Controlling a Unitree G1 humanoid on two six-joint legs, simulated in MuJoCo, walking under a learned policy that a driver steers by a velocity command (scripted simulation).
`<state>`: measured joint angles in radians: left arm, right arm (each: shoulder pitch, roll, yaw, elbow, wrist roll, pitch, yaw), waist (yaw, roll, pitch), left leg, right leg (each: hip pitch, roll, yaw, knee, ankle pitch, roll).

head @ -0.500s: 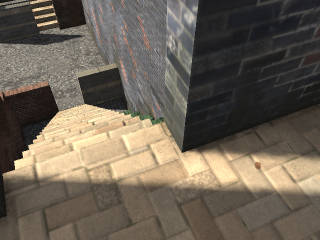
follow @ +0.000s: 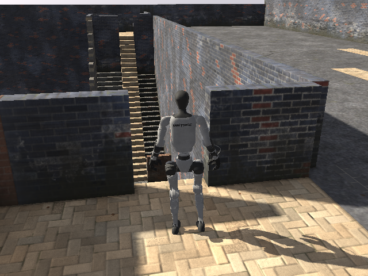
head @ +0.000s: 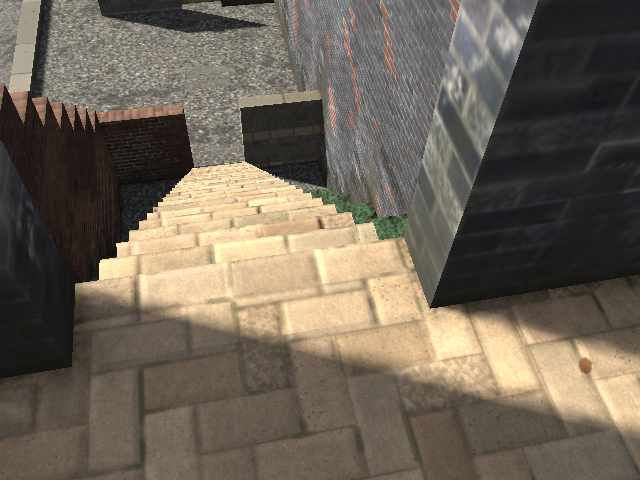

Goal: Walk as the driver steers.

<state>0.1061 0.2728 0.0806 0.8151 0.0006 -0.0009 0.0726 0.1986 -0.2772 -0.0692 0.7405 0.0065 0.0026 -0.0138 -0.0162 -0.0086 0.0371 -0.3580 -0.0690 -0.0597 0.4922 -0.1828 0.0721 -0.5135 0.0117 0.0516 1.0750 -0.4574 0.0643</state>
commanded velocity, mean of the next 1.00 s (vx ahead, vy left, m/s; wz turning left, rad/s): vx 0.24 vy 0.00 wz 0.36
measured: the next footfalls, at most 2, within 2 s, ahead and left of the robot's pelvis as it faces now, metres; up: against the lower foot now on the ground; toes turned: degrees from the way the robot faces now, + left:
right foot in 0.24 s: +0.07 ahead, -0.14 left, +0.00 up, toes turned +15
left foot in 0.70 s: +0.04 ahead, +0.16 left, +0.00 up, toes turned +27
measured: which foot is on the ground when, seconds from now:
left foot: down 0.00-0.24, up 0.26-0.68, down 0.70-1.00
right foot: up 0.00-0.22, down 0.24-0.70, up 0.72-1.00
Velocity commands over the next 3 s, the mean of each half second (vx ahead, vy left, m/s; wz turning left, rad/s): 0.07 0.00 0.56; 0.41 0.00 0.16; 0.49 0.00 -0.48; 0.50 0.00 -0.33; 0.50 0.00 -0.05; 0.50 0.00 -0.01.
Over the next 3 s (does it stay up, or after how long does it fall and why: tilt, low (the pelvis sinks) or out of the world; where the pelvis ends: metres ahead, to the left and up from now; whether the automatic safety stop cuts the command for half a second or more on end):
stays up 1.06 0.20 -0.25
